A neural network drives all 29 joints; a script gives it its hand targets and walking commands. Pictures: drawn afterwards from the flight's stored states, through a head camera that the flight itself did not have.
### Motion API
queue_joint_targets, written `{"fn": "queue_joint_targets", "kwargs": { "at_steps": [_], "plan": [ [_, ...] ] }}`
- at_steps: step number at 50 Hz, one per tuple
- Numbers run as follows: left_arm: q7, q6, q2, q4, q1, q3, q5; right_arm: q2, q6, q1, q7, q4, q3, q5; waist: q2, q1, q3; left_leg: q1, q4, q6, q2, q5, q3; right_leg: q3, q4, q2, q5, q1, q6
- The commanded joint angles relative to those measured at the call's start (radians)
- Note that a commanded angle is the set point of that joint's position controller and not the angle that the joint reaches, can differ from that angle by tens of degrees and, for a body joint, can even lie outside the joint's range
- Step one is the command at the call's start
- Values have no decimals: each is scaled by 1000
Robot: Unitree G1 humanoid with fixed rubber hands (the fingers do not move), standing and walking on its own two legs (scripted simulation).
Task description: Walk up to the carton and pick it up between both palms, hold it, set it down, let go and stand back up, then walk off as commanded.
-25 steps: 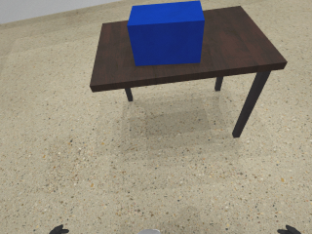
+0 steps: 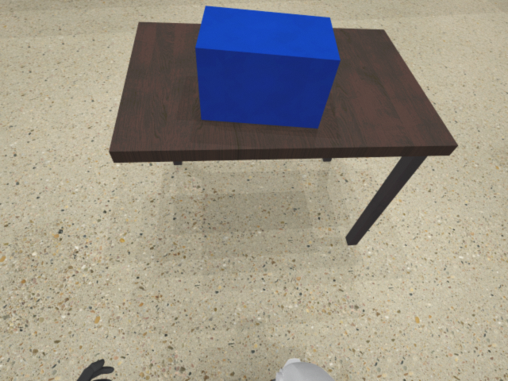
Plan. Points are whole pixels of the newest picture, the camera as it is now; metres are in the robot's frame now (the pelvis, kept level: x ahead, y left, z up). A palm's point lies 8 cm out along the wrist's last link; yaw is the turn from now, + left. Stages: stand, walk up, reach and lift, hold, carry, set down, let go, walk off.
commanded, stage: walk off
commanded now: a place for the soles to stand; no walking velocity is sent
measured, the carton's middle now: (264, 69) +0.80 +0.00 +0.01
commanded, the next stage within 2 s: none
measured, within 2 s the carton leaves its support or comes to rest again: neither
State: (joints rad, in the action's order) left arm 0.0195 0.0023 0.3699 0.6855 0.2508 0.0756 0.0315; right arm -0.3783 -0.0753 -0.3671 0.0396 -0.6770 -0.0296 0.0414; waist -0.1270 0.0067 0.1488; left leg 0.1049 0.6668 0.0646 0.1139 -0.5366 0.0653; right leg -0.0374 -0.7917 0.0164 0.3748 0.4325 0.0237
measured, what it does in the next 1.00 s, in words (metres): steps to the right: left foot, then right foot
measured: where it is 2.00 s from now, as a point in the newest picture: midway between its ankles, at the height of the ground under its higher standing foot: outside the picture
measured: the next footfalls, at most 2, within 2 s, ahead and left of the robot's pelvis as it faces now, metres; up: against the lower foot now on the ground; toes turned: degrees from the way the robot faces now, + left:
left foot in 0.30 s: +0.13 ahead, +0.11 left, +0.00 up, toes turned -4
right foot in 0.60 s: +0.03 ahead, -0.14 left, +0.00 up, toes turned +0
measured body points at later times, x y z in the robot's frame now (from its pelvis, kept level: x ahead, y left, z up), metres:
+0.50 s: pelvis +0.03 -0.04 -0.01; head +0.09 -0.02 +0.44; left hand +0.15 +0.26 -0.12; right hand +0.16 -0.35 -0.09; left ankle +0.09 +0.12 -0.71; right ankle -0.02 -0.12 -0.66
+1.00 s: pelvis -0.07 -0.10 +0.00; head -0.04 -0.16 +0.44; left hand +0.06 +0.21 -0.06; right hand +0.03 -0.41 -0.14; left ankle -0.04 +0.07 -0.65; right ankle -0.01 -0.14 -0.71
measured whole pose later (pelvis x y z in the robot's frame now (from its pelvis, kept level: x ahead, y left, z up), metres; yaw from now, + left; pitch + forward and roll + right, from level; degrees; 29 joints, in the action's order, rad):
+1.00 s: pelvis -0.07 -0.10 +0.00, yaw -2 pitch -7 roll +5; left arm 0.02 -0.02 0.36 0.69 0.22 0.08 0.02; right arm -0.38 0.05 -0.23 0.06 -0.69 -0.08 0.04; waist 0.04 0.01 0.21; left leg 0.43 1.12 -0.03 0.11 -0.43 0.11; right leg 0.00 -0.85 0.04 0.37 0.37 0.07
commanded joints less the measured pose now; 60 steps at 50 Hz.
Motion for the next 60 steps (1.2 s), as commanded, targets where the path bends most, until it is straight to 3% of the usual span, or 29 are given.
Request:
{"fn": "queue_joint_targets", "kwargs": {
  "at_steps": [1,2,3,6,8,11,12,13,15,16,17,22,25,27,28,29,30,32,34,36,39,41,42,45,47,51,56,57,60],
  "plan": [
    [16,33,299,-17,173,85,-15,-220,-10,44,25,40,-77,-33,-12,-128,-377,384,595,-158,-17,654,85,-314,225,-291,-1113,-679,306],
    [23,33,281,-34,199,81,-26,-210,2,24,28,57,-73,-40,-45,-111,-407,477,672,-134,54,-31,67,-464,169,-392,-1295,-750,388],
    [33,36,251,-54,173,69,-34,-218,2,7,30,71,-76,-57,-13,-86,-357,469,623,-77,12,-184,116,-497,168,-412,-1257,-668,375],
    [33,32,205,-70,96,50,-26,-209,-10,40,15,50,-69,-48,-18,-98,-168,516,528,-53,-39,-199,116,-364,191,-341,-1103,-506,290],
    [27,25,203,-83,25,47,-12,-209,-7,56,19,34,-67,-47,-79,-54,-131,489,330,-47,-95,-208,117,-305,159,-298,-1066,-402,259],
    [16,8,207,-113,-48,41,-19,-210,-8,-13,20,8,-70,-55,5,4,-176,343,-45,-51,-111,209,-19,-161,-1,-197,-1008,-382,171],
    [11,-5,215,-111,-72,45,-31,-216,-7,-31,23,-24,-72,-56,32,45,-220,172,-139,-50,-113,507,-19,-98,-45,-144,-954,-293,123],
    [6,-13,213,-118,-77,44,-34,-248,-6,-56,24,-20,-87,-65,62,55,-286,0,-163,-20,-156,737,105,-76,-110,-88,-758,-164,67],
    [7,-38,171,-95,-20,53,-36,-340,1,20,30,-17,-108,-84,272,8,-255,-24,-183,151,-473,1037,526,-88,-367,80,290,80,-11],
    [11,-49,234,-81,-7,72,-28,-333,6,58,31,-13,-107,-72,177,-1,-232,97,-179,213,-488,892,506,-168,-497,65,300,16,7],
    [15,-52,226,-77,13,64,-26,-316,8,85,30,2,-106,-74,144,-18,-171,135,-171,212,-463,895,471,-172,-522,68,282,53,10],
    [8,-46,215,-100,11,72,-19,-309,19,88,42,45,-92,-78,292,-3,-123,58,-90,215,-448,1056,423,-157,-523,19,268,168,4],
    [-2,-31,196,-107,0,67,-22,-287,23,102,47,39,-97,-80,311,-9,-143,8,-57,173,-415,1045,361,-132,-139,-83,235,113,31],
    [-2,-12,190,-59,35,71,-27,-281,31,128,40,15,-95,-74,313,-38,-162,79,32,106,-323,984,254,-99,198,-99,110,-45,40],
    [1,-1,186,-33,76,74,-30,-265,39,164,31,19,-93,-70,279,-69,-169,161,151,33,-226,873,155,-84,408,-96,-155,-187,27],
    [8,4,228,-35,95,80,-14,-228,46,145,26,22,-82,-67,153,-67,-184,376,270,-25,-93,541,123,-242,363,-150,-554,-357,20],
    [10,1,299,-33,97,90,-9,-173,55,133,33,36,-72,-65,-82,-56,-186,573,401,-59,60,-98,72,-440,280,-278,-885,-427,38],
    [10,-8,319,-48,20,100,-11,-236,78,113,50,21,-96,-70,19,-37,-149,533,569,-53,27,-105,157,-523,332,-372,-723,-251,104],
    [23,-6,246,-65,-26,80,-23,-256,91,111,44,15,-105,-53,26,-20,-61,554,595,-50,-1,12,154,-365,288,-273,-745,-244,-7],
    [30,0,213,-58,-2,81,-27,-251,94,82,32,9,-98,-57,1,-30,-72,583,584,-52,-11,57,151,-348,286,-237,-679,-306,-89],
    [34,7,209,-45,19,81,-25,-263,103,52,19,-10,-100,-63,-11,-31,-78,579,567,-68,-5,111,137,-357,354,-220,-466,-349,-150],
    [34,7,212,-46,4,82,-24,-265,106,73,18,-27,-104,-64,-71,-38,-63,544,528,-77,-8,118,114,-345,395,-212,-364,-317,-172],
    [29,8,219,-41,-5,84,-24,-267,106,63,18,-34,-108,-70,-125,-30,-47,517,490,-79,5,104,92,-333,450,-188,-290,-284,-222],
    [27,2,248,-48,-67,97,-23,-288,111,16,17,-64,-120,-75,-161,-8,-30,445,430,-95,4,90,54,-336,535,-189,-176,-221,-259],
    [26,4,246,-47,-80,93,-14,-287,113,26,15,-76,-118,-76,-128,-17,-40,439,422,-96,-8,112,56,-364,544,-206,-59,-209,-209],
    [18,0,245,-45,-95,102,-8,-285,115,-32,4,-94,-114,-76,-102,5,-94,371,377,-85,-5,123,41,-341,586,-185,125,-212,-207],
    [15,4,265,-53,-97,112,10,-274,122,-46,-8,-102,-111,-74,-32,-4,-127,338,467,-75,-23,103,67,-397,600,-257,415,-117,-39],
    [11,5,265,-49,-100,112,12,-283,122,-66,-10,-108,-115,-78,-37,11,-123,320,463,-75,-22,90,57,-391,631,-247,449,-110,-61],
    [5,-6,272,-60,-120,117,21,-272,115,-115,-18,-112,-114,-75,-112,17,-125,274,393,-60,-34,22,10,-359,624,-262,470,-68,21]
  ]
}}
